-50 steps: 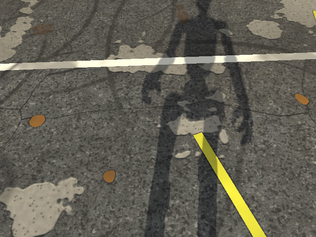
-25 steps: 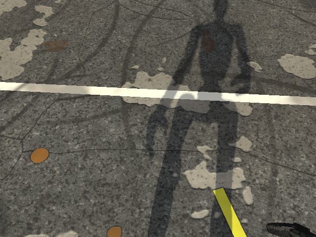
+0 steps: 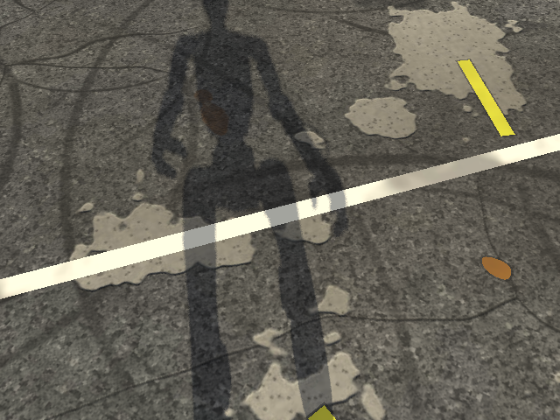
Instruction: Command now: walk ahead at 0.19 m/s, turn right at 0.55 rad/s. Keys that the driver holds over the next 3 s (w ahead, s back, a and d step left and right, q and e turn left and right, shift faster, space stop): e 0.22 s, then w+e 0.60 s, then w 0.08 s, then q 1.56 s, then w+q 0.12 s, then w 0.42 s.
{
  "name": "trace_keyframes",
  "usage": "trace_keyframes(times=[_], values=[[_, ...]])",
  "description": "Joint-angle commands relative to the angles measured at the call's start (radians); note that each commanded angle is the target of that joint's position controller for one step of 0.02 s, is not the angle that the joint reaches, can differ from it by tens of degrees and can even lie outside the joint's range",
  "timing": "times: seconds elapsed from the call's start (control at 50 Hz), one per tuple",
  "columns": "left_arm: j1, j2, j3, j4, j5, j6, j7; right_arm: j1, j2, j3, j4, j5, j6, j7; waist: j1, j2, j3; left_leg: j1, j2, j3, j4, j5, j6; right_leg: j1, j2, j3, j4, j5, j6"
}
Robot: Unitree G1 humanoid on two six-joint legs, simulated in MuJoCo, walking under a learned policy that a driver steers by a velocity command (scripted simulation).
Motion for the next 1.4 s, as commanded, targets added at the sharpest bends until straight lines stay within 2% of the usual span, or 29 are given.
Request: trace_keyframes(times=[0.02,0.04,0.06,0.08,0.1,0.14,0.22,0.28,0.42,0.48,0.5,0.52,0.54,0.56,0.58,0.62,0.76,0.9,0.92,0.96,0.98,1.0,1.02,1.04,1.06,1.1,1.18,1.28,1.4], values=[[0.281,0.294,0.095,0.003,0.005,-0.001,0.036,-0.013,-0.084,-0.007,-0.1,-0.045,-0.004,0.003,0.115,-0.17,-0.246,-0.317,0.064,-0.055,0.642,0.218,-0.004,0.559,-0.128,0.257,-0.054,0.579,-0.122],[0.219,0.345,0.093,-0.053,0.03,-0.005,0.034,0.094,-0.045,0.012,-0.126,-0.052,-0.019,0.018,0.031,-0.253,-0.431,-0.609,-0.122,-0.23,0.969,-0.337,-0.055,0.803,-0.367,0.734,-0.087,0.682,-0.386],[0.223,0.272,0.075,-0.077,0.021,-0.003,0.023,0.016,-0.13,-0.006,-0.119,-0.02,-0.028,0.029,0.108,-0.065,-0.481,-0.646,-0.071,-0.384,1.002,-0.269,-0.03,0.764,-0.332,0.681,-0.158,0.514,-0.353],[0.161,0.227,0.063,-0.086,0.01,-0.008,0.023,-0.062,-0.137,-0.008,-0.146,0.004,-0.027,0.028,0.096,-0.039,-0.352,-0.692,-0.04,-0.372,0.955,-0.17,-0.007,0.65,-0.281,0.557,-0.185,0.362,-0.297],[0.104,0.192,0.055,-0.088,-0.007,-0.007,0.028,-0.078,-0.127,-0.01,-0.133,-0.009,-0.019,0.013,0.063,0.037,-0.241,-0.687,0.003,-0.365,0.868,-0.092,-0.009,0.506,-0.223,0.47,-0.211,0.245,-0.235],[0.055,0.16,0.044,-0.103,0.004,0.003,0.042,-0.079,-0.154,-0.023,-0.135,-0.029,0.012,-0.004,0.021,-0.021,-0.172,-0.578,0.027,-0.37,0.759,-0.015,-0.006,0.297,-0.167,0.41,-0.254,0.136,-0.195],[0.074,0.198,0.056,-0.117,0.01,0.006,0.063,-0.072,-0.114,-0.016,-0.145,-0.038,0.026,-0.015,0.015,-0.052,-0.199,-0.552,-0.01,-0.368,0.617,0.052,-0.033,0.254,-0.128,0.382,-0.253,0.185,-0.189],[0.074,0.19,0.053,-0.13,-0.009,0.019,0.082,-0.125,-0.112,-0.012,-0.167,-0.032,0.025,-0.009,0.036,-0.084,-0.204,-0.568,-0.012,-0.378,0.469,0.141,-0.046,0.25,-0.095,0.437,-0.306,-0.303,-0.164],[0.116,0.199,0.051,-0.138,-0.005,0.024,0.084,-0.18,-0.119,-0.011,-0.196,-0.013,-0.036,0.023,0.071,-0.134,-0.151,-0.444,-0.06,-0.363,0.183,0.122,-0.021,0.241,-0.091,0.544,-0.305,-0.492,-0.147],[0.086,0.173,0.039,-0.153,-0.01,0.034,0.082,-0.077,-0.119,-0.019,-0.167,-0.003,-0.058,0.032,-0.001,-0.118,-0.119,-0.22,-0.058,-0.337,-0.024,0.188,0.025,0.128,-0.038,0.551,-0.245,-0.564,-0.11],[0.075,0.137,0.028,-0.163,-0.01,0.034,0.082,0.007,-0.152,-0.032,-0.143,-0.008,-0.061,0.027,-0.037,-0.068,-0.125,-0.066,0.028,-0.393,-0.083,0.175,0.061,0.003,0.009,0.502,-0.136,-0.589,-0.063],[0.098,0.044,0.005,-0.163,-0.01,0.03,0.081,0.11,-0.204,-0.041,-0.126,-0.026,-0.058,0.02,-0.043,0.103,-0.181,0.067,0.237,-0.594,-0.143,0.016,0.118,-0.113,0.12,0.316,0.196,-0.578,0.004],[0.062,0.085,0.013,-0.229,-0.024,0.011,0.073,0.108,-0.281,-0.059,-0.124,-0.059,-0.055,0.032,-0.018,0.288,-0.08,0.04,0.37,-0.93,-0.26,-0.236,0.225,-0.367,0.15,0.235,0.322,-0.534,0.005],[0.053,0.162,0.028,-0.22,-0.015,0.002,0.068,0.034,-0.228,-0.051,-0.154,-0.047,-0.06,0.031,0.0,0.23,-0.006,0.003,0.366,-0.9,-0.266,-0.29,0.235,-0.423,0.063,0.243,0.433,-0.447,0.018],[0.07,0.182,0.038,-0.2,-0.011,0.002,0.061,0.0,-0.171,-0.037,-0.167,-0.029,-0.059,0.023,0.005,0.197,0.007,0.0,0.315,-0.798,-0.266,-0.228,0.2,-0.433,0.049,0.235,0.469,-0.366,0.033],[0.093,0.156,0.038,-0.18,-0.006,0.004,0.052,-0.01,-0.143,-0.024,-0.175,-0.023,-0.053,0.016,0.009,0.165,0.006,-0.011,0.252,-0.637,-0.276,-0.054,0.158,-0.406,0.018,0.205,0.519,-0.26,0.066],[-0.009,0.082,0.016,-0.233,-0.016,-0.002,0.028,0.077,-0.154,-0.02,-0.16,-0.037,-0.055,0.019,-0.042,0.14,0.016,-0.042,0.197,-0.307,-0.302,0.329,0.162,-0.332,-0.029,0.119,0.393,-0.02,0.112],[-0.12,0.054,-0.004,-0.285,-0.02,-0.013,-0.012,0.153,-0.209,-0.033,-0.116,0.003,-0.033,0.033,-0.052,0.133,0.068,0.016,0.255,-0.206,-0.267,0.559,0.163,-0.134,0.005,0.004,0.078,-0.109,0.031],[-0.093,0.073,0.006,-0.283,-0.012,-0.016,-0.012,0.149,-0.22,-0.034,-0.108,0.009,-0.028,0.034,-0.018,0.147,0.046,0.025,0.253,-0.195,-0.192,0.82,0.157,-0.044,0.04,-0.015,0.039,-0.149,0.005],[0.176,0.15,0.049,-0.208,0.0,-0.022,0.002,0.142,-0.219,-0.026,-0.094,0.018,-0.022,0.029,0.145,0.144,-0.123,-0.044,0.198,-0.15,0.13,1.132,0.105,0.368,0.096,-0.033,-0.109,0.047,-0.059],[0.326,0.22,0.067,-0.173,0.021,-0.014,0.025,0.135,-0.172,-0.004,-0.125,-0.007,-0.036,0.031,0.201,0.072,-0.271,-0.298,0.142,-0.167,0.402,0.776,0.058,0.729,-0.068,0.139,-0.024,0.336,-0.105],[0.321,0.305,0.063,-0.173,0.042,-0.014,0.037,0.266,-0.047,0.044,-0.146,-0.029,-0.053,0.051,0.108,-0.215,-0.486,-0.631,-0.034,-0.242,0.805,-0.23,-0.014,1.04,-0.445,0.609,-0.03,0.592,-0.311],[0.354,0.229,0.051,-0.182,0.044,-0.011,0.041,0.192,-0.169,0.007,-0.106,0.006,-0.063,0.048,0.193,-0.092,-0.584,-0.592,-0.038,-0.451,0.901,-0.26,-0.011,0.939,-0.42,0.597,-0.071,0.654,-0.298],[0.293,0.195,0.034,-0.158,0.037,-0.015,0.038,0.1,-0.187,-0.003,-0.145,0.033,-0.057,0.047,0.167,-0.11,-0.413,-0.671,0.004,-0.43,0.893,-0.213,-0.005,0.834,-0.37,0.391,-0.076,0.732,-0.25],[0.233,0.163,0.025,-0.141,0.017,-0.022,0.037,0.077,-0.155,0.004,-0.146,0.02,-0.051,0.038,0.12,-0.064,-0.297,-0.684,0.046,-0.388,0.804,-0.139,-0.006,0.692,-0.307,0.301,-0.113,0.633,-0.198],[0.123,0.113,0.013,-0.134,0.015,-0.03,0.033,0.117,-0.134,-0.002,-0.119,0.0,-0.012,0.025,0.038,-0.079,-0.184,-0.56,0.077,-0.362,0.743,-0.026,-0.019,0.438,-0.248,0.183,-0.22,0.512,-0.161],[0.004,0.11,0.016,-0.108,0.038,-0.058,0.041,0.142,-0.088,-0.006,-0.134,-0.008,0.043,0.005,-0.027,-0.088,-0.117,-0.484,0.06,-0.339,0.666,0.106,-0.05,0.242,-0.244,0.039,-0.332,0.45,-0.17],[0.016,0.139,0.026,-0.063,0.027,-0.03,0.081,0.005,-0.074,0.0,-0.214,-0.017,0.047,0.031,0.016,-0.071,-0.096,-0.493,0.076,-0.307,0.421,0.283,-0.033,0.307,-0.243,-0.05,-0.341,0.308,-0.153],[0.038,0.192,0.046,-0.034,-0.009,0.017,0.082,-0.072,-0.108,-0.017,-0.301,-0.014,0.07,0.067,0.038,-0.065,-0.076,-0.497,0.045,-0.251,0.263,0.146,0.024,0.423,-0.31,-0.035,-0.22,0.244,-0.117]])
Next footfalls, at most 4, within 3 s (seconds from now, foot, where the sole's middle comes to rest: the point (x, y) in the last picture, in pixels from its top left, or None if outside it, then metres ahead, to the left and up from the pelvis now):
0.50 left None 0.23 0.12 -0.76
0.98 right None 0.35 -0.28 -0.76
1.46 left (335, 380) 0.54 -0.10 -0.76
1.90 right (436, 402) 0.48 -0.33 -0.76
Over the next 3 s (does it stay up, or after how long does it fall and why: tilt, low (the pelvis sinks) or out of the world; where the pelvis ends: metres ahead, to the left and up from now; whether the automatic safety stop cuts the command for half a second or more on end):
stays up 0.56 -0.14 0.02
